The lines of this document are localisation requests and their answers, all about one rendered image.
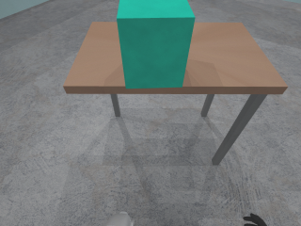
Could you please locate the table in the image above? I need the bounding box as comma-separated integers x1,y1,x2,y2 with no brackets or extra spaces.
63,22,288,166

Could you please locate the right robot hand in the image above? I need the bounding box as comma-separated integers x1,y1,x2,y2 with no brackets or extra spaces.
243,213,267,226

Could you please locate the robot left thigh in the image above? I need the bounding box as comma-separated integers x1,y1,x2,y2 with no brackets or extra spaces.
103,213,135,226

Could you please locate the carton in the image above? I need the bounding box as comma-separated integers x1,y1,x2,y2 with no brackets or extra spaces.
117,0,196,89

